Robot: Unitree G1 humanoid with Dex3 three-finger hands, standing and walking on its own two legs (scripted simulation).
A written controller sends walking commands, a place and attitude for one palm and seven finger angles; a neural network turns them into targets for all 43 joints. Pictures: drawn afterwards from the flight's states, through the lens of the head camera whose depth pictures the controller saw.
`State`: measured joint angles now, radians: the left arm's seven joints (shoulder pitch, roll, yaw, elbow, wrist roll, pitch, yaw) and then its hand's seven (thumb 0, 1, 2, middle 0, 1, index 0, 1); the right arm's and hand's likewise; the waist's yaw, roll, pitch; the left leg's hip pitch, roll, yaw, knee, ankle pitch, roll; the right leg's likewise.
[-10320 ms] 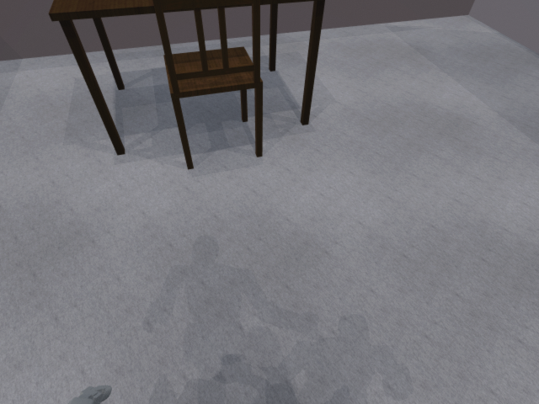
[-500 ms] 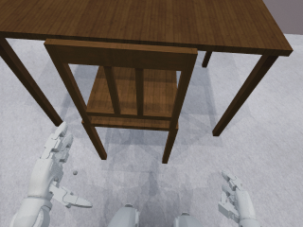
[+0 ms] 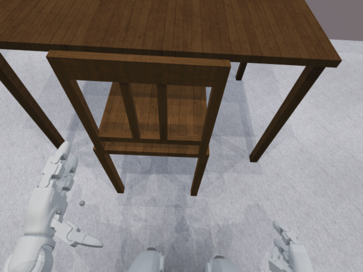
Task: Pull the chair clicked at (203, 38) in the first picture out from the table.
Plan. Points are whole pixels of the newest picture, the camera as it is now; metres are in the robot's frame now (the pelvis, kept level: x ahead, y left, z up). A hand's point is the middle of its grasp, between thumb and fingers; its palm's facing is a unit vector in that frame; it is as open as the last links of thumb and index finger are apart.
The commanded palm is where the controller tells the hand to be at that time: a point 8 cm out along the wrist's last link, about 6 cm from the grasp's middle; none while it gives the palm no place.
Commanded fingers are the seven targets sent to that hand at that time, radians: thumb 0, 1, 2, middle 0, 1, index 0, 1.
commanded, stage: raise the hand toward the chair's back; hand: left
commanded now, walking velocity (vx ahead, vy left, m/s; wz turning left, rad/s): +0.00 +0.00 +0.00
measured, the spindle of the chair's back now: (131, 112) +0.53 +0.17 -0.03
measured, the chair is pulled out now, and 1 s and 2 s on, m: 0.00 0.00 0.00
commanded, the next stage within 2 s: aim the fingers beside a spindle in 0.22 s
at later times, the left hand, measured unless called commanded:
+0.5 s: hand (99, 197) +0.26 +0.18 +0.02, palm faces +0.02 -1.00 -0.05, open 16.9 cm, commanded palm +0.24 +0.24 +0.04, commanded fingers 0.00 -0.50 0.30 -0.06 -0.08 -0.06 -0.08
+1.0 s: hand (114, 178) +0.31 +0.17 +0.01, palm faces +0.00 -1.00 -0.03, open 16.9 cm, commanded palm +0.29 +0.22 +0.02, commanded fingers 0.00 -0.50 0.30 -0.06 -0.08 -0.06 -0.08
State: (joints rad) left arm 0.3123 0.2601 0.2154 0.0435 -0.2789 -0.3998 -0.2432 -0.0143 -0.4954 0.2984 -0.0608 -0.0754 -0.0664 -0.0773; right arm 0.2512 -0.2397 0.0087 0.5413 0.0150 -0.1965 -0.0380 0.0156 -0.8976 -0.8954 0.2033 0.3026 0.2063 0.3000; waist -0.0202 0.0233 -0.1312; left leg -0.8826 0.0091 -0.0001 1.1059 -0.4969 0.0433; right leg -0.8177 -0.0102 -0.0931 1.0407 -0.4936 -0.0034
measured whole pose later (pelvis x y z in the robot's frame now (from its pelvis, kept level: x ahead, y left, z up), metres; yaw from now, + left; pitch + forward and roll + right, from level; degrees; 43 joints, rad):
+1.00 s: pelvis +0.00 -0.02 -0.02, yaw +0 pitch +19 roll -2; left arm 0.02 0.24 0.21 0.29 -0.25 -0.45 -0.25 -0.01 -0.50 0.30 -0.06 -0.08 -0.07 -0.08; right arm 0.20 -0.25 0.00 0.59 0.01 -0.17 -0.03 0.01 -0.90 -0.90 0.20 0.30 0.21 0.30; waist -0.03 0.02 -0.13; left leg -1.00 0.02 -0.01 1.19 -0.53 0.02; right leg -0.95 0.00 -0.10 1.15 -0.54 -0.03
